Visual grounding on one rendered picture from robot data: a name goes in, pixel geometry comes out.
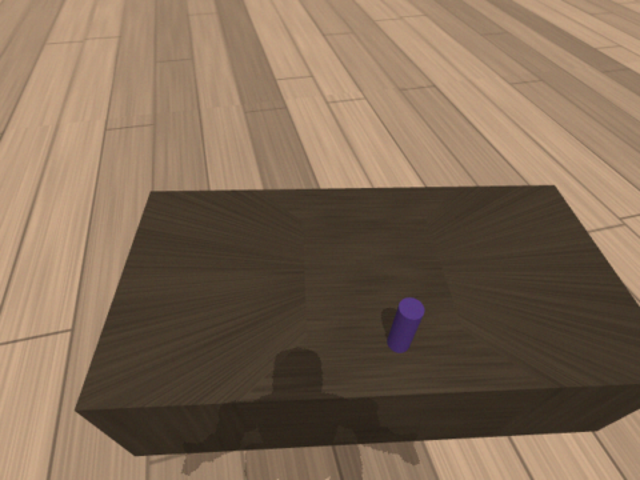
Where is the can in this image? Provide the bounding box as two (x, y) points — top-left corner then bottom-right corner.
(387, 298), (425, 353)

